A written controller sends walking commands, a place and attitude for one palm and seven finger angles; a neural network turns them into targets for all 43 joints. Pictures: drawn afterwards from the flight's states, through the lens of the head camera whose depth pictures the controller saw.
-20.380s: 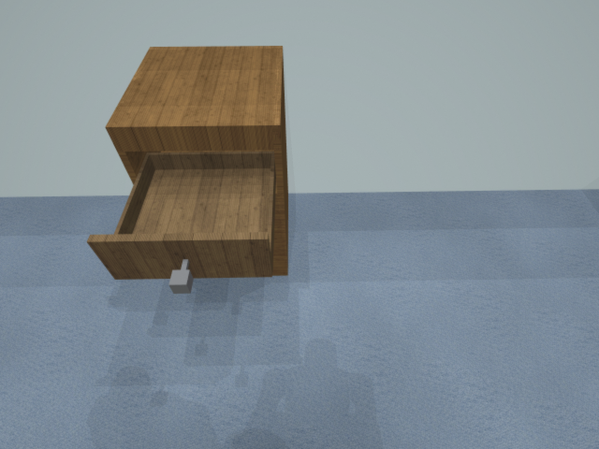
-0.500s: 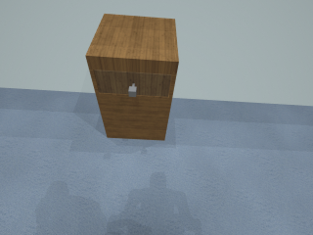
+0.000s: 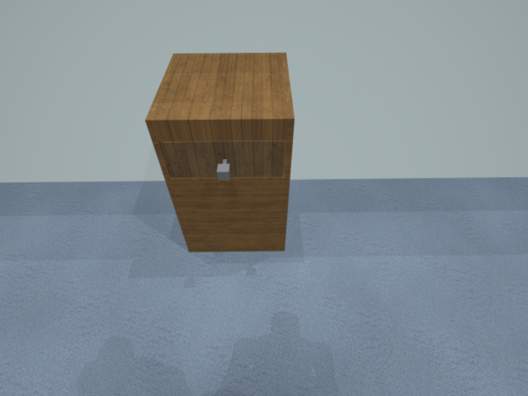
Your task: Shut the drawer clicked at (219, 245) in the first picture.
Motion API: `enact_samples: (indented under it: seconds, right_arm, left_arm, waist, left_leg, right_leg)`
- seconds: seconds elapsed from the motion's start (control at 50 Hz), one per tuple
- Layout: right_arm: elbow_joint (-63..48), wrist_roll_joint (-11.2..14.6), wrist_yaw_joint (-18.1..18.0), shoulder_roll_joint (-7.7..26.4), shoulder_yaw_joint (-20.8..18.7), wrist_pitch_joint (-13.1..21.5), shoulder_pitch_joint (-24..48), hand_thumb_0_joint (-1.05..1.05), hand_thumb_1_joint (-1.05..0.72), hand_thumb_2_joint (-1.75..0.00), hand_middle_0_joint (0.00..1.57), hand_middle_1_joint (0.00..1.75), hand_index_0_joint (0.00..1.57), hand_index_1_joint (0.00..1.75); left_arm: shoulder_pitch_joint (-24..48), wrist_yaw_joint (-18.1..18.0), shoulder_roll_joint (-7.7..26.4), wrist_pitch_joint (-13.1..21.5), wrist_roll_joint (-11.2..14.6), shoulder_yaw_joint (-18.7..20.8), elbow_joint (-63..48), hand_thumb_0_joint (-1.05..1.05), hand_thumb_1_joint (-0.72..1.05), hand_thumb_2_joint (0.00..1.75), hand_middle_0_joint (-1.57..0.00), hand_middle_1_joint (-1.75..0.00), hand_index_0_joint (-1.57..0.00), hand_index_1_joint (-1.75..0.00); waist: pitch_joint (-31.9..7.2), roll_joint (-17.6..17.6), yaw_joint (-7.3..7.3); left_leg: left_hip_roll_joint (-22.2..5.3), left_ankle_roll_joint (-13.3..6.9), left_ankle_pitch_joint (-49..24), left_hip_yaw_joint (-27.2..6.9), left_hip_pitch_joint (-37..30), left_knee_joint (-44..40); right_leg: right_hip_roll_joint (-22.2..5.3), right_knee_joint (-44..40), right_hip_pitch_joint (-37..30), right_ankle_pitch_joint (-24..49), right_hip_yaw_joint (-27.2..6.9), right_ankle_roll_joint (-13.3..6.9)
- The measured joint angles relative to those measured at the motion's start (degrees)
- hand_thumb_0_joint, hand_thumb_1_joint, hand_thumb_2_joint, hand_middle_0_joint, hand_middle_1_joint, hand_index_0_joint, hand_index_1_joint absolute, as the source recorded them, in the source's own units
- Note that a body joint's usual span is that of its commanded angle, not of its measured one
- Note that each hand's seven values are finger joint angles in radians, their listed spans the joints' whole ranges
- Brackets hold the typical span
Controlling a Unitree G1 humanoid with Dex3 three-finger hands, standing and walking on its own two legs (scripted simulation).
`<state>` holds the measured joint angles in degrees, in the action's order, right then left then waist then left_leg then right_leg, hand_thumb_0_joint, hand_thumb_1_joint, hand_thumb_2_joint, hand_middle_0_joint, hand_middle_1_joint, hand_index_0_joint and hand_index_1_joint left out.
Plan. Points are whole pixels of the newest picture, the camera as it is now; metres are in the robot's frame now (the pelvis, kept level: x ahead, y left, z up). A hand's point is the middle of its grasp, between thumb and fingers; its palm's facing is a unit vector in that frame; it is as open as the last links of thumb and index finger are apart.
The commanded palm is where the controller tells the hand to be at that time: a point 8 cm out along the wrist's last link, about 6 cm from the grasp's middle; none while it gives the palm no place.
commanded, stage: let the arm hang, fingers relaxed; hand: left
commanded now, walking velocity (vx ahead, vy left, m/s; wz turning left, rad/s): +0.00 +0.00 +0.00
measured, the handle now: (224, 168) +0.80 +0.18 -0.22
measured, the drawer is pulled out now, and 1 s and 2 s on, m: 0.00 0.00 0.00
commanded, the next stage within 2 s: look to check the result in 0.22 s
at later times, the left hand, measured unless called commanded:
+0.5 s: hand out of the picture -0.02 +0.14 -0.17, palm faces +0.05 -0.98 -0.18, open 7.3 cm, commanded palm none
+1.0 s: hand out of the picture +0.00 +0.12 -0.17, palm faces +0.06 -0.98 -0.18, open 7.3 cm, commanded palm none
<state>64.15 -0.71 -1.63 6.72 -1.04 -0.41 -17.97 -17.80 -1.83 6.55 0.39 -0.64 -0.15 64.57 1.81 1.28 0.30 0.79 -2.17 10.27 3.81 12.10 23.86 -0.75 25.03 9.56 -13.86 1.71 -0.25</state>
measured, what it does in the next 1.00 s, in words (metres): stands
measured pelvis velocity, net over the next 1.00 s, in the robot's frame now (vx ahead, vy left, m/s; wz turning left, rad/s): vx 0.02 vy -0.04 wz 0.00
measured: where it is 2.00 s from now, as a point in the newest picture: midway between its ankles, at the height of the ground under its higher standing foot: outside the picture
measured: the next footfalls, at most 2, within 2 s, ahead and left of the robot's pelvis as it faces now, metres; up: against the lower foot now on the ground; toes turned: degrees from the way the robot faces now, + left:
none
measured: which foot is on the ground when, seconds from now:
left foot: down 0.00-1.00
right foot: down 0.00-1.00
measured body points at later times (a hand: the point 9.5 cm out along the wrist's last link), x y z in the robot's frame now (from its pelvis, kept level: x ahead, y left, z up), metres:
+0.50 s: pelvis +0.01 -0.02 +0.00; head +0.02 -0.03 +0.45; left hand -0.02 +0.19 -0.16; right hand -0.03 -0.22 -0.17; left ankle +0.03 +0.09 -0.74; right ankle +0.00 -0.12 -0.74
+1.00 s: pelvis +0.02 -0.04 +0.00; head +0.03 -0.05 +0.45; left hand -0.01 +0.17 -0.16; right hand -0.01 -0.24 -0.17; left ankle +0.03 +0.09 -0.74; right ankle +0.00 -0.12 -0.74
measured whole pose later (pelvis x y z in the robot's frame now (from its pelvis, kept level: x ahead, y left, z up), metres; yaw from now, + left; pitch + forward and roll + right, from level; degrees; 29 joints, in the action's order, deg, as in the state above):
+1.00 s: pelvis +0.02 -0.04 +0.00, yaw +0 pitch -1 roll +0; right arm 65.3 -0.6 -2.5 5.8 -1.4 -0.3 -17.8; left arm -18.1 -2.4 5.2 1.1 -0.4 0.5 65.3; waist 2.6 1.4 0.3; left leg -2.0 1.0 11.3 2.5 10.8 23.7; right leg 2.1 23.9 7.8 -14.8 2.8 -3.2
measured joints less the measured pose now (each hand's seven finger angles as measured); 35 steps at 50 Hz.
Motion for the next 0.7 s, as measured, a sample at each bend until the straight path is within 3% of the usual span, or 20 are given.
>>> enact_samples:
  seconds: [0.7]
  right_arm:
    - [0.92, 0.06, -0.65, -1.02, -0.40, 0.14, -0.07, 0.00, -0.91, -0.89, 0.19, 0.30, 0.20, 0.30]
  left_arm:
    - [-0.73, -0.44, -1.32, 0.50, 0.20, 0.50, 1.05, 0.00, 0.91, 0.90, -0.20, -0.30, -0.20, -0.30]
  waist:
    - [0.79, 0.22, 0.00]
  left_leg:
    - [-1.98, 2.27, 0.65, -0.92, -0.69, -0.01]
  right_leg:
    - [2.05, -0.54, -0.96, -0.63, 0.77, -2.15]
